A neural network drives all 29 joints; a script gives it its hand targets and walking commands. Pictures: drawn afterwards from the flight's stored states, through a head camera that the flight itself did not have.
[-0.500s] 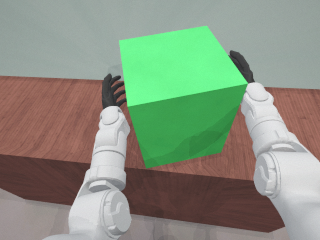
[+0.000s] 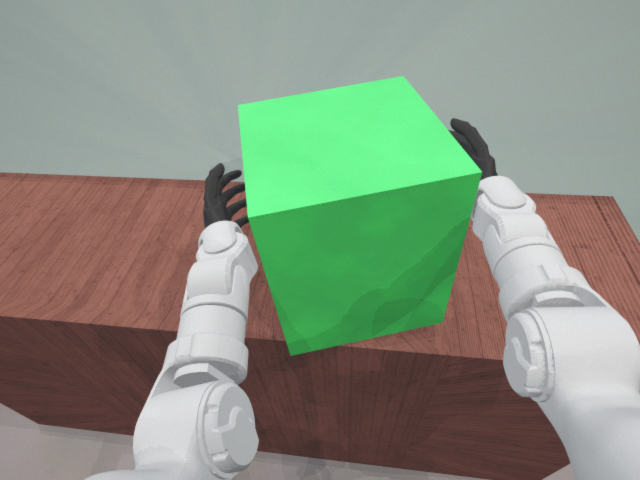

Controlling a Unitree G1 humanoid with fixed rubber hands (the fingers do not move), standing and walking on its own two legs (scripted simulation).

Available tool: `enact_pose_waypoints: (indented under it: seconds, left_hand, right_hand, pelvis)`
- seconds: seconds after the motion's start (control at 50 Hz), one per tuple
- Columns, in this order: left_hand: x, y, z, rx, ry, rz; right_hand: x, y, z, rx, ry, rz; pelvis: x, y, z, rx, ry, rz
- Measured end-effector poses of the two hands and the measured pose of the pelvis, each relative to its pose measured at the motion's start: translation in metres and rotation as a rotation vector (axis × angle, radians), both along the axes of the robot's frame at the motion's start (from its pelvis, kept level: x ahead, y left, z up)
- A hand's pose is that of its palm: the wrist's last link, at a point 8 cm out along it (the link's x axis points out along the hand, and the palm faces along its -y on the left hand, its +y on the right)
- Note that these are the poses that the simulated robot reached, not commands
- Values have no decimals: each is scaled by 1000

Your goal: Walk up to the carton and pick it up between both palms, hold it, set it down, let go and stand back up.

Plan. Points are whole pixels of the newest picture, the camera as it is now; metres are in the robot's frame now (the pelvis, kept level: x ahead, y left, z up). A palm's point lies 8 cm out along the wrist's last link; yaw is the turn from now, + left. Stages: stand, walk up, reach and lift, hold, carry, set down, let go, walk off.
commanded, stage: reach and lift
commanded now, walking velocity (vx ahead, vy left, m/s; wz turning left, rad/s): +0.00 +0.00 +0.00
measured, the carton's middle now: (345, 219) +0.46 +0.05 +0.09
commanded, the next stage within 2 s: hold in 1.90 s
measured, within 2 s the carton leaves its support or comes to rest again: neither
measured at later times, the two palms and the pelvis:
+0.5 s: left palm (222, 222) +0.37 +0.19 +0.15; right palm (496, 169) +0.45 -0.12 +0.20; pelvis -0.01 +0.00 +0.00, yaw +0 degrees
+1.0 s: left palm (218, 207) +0.37 +0.18 +0.18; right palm (518, 160) +0.43 -0.13 +0.23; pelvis -0.02 +0.00 +0.00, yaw +0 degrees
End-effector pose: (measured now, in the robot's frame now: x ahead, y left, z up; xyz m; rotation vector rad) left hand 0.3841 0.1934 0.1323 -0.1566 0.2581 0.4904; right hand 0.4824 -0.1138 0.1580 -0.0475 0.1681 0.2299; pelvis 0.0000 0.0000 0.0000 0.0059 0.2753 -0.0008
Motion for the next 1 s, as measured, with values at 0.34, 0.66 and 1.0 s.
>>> enact_pose_waypoints:
  seconds: [0.34, 0.66, 1.0]
  left_hand:
    - [-8, -8, 14, 36, 30, -62]
    - [-12, -12, 31, 36, 29, -108]
    - [-17, -13, 50, 38, 22, -150]
  right_hand:
    - [-21, -10, 23, 8, 21, -52]
    - [-37, -16, 50, 13, 27, -98]
    - [-55, -19, 70, 11, 29, -142]
  pelvis:
    - [-9, 0, -1, 1, -19, 0]
    - [-14, 0, -2, 1, -32, 0]
    - [-20, 1, -2, 1, -52, 0]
